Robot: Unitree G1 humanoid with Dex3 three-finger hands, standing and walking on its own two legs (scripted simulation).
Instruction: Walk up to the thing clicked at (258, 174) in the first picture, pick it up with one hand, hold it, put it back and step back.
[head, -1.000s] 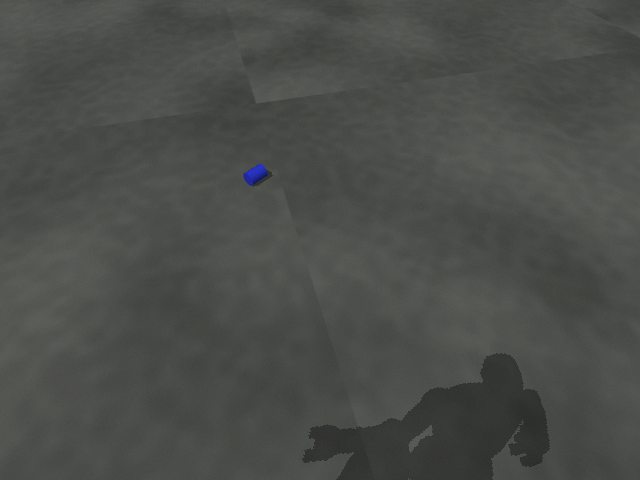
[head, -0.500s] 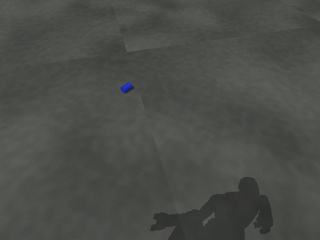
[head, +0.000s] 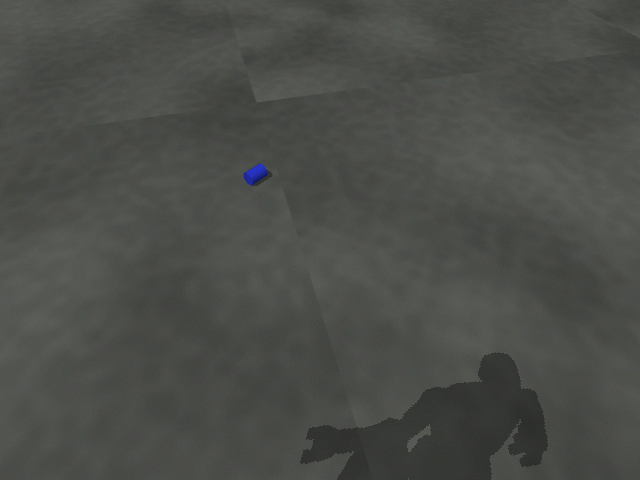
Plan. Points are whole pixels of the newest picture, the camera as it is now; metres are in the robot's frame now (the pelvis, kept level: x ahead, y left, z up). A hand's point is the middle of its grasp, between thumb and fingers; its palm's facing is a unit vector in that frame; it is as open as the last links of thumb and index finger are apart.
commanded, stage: stand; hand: left
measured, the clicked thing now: (255, 174) +1.53 +0.38 -0.75
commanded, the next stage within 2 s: walk up in 0.12 s
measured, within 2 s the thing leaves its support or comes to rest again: neither
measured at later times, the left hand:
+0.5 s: hand out of the picture +0.08 +0.38 -0.20, palm faces +0.26 -0.90 -0.34, open 7.4 cm
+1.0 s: hand (127, 356) +0.33 +0.35 -0.15, palm faces +0.44 -0.81 -0.37, open 7.4 cm
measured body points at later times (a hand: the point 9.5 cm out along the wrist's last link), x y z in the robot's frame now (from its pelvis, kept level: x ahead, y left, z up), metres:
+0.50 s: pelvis +0.09 +0.07 -0.04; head +0.07 +0.11 +0.40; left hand +0.07 +0.43 -0.18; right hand +0.26 -0.27 -0.09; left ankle +0.13 +0.20 -0.75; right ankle +0.01 -0.09 -0.72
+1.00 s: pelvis +0.37 +0.05 -0.03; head +0.39 +0.04 +0.41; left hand +0.31 +0.39 -0.12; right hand +0.56 -0.24 -0.15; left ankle +0.17 +0.16 -0.68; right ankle +0.47 -0.04 -0.75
